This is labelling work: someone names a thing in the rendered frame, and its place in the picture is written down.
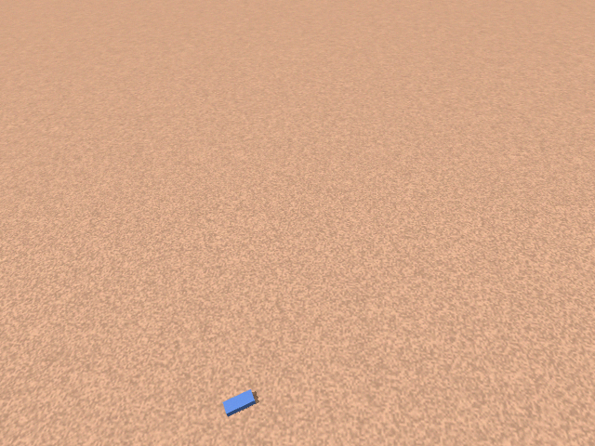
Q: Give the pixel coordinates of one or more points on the small box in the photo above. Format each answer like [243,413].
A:
[239,402]

